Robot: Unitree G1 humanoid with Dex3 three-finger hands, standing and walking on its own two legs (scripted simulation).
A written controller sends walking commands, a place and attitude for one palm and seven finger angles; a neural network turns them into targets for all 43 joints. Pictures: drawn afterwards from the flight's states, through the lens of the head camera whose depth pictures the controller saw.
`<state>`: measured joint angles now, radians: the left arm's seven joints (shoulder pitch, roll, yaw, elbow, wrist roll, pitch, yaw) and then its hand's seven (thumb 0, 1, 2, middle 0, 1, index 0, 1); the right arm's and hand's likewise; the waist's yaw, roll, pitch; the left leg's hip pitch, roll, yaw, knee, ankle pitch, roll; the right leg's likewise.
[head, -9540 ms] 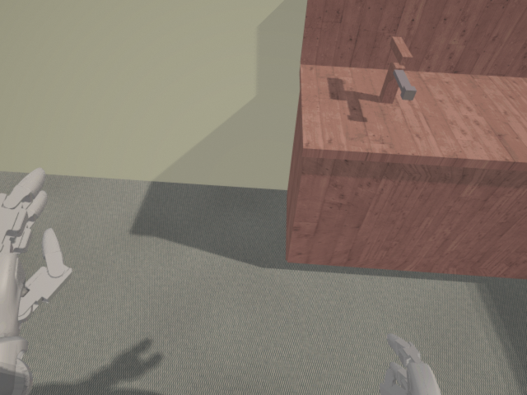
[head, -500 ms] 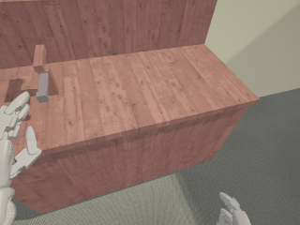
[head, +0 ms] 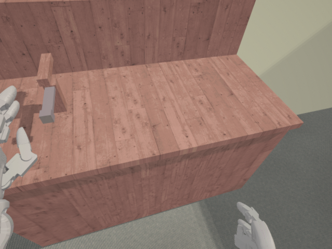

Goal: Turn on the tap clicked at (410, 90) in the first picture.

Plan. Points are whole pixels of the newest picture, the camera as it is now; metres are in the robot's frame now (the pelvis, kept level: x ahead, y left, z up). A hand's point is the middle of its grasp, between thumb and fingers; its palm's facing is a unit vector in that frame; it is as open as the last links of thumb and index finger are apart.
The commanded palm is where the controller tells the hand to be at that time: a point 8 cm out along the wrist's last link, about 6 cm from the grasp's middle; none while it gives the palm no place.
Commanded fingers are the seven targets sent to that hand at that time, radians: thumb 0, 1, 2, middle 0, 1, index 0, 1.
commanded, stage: shuffle to correct the standing spot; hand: left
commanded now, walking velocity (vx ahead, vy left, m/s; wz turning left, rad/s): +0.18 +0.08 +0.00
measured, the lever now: (47, 116) +0.41 +0.36 +0.06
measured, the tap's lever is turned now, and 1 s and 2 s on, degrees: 0 0 0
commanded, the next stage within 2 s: come to a stop and stand still in 0.74 s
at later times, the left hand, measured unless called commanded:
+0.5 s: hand (50, 140) +0.25 +0.24 +0.18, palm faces +0.36 -0.83 -0.42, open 7.4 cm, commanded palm +0.19 +0.28 +0.19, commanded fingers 0.00 0.90 0.90 -0.20 -0.30 -0.20 -0.30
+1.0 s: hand (35, 120) +0.29 +0.28 +0.18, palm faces +0.42 -0.83 -0.36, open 7.4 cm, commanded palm +0.23 +0.31 +0.19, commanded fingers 0.00 0.90 0.90 -0.20 -0.30 -0.20 -0.30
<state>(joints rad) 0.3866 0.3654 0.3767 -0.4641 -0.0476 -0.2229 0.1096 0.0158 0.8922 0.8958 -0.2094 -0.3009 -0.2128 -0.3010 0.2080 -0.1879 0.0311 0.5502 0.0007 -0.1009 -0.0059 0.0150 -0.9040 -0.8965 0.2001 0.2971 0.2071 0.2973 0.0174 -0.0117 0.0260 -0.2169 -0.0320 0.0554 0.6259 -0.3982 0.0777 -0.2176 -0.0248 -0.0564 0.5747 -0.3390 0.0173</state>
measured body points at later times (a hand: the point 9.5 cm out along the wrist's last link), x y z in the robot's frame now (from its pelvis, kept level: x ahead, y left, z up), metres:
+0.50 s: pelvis +0.03 +0.00 +0.00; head +0.05 +0.01 +0.45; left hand +0.23 +0.28 +0.20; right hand +0.17 -0.23 -0.08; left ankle -0.04 +0.06 -0.73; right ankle +0.08 -0.08 -0.69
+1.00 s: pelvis +0.07 +0.03 +0.01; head +0.08 +0.05 +0.46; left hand +0.26 +0.33 +0.20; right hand +0.25 -0.21 -0.05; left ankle +0.06 +0.15 -0.73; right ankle +0.12 -0.07 -0.73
